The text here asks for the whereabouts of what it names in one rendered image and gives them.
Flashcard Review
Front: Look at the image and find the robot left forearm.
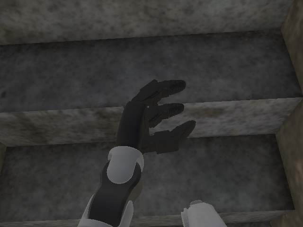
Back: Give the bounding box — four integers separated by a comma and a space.
78, 146, 144, 227

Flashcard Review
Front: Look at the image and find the left robot hand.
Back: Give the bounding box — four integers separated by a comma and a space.
114, 79, 196, 155

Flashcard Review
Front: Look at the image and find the robot right shin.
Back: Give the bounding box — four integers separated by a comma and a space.
189, 200, 215, 209

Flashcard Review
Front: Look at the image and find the robot right thigh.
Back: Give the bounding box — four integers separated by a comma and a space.
181, 202, 227, 227

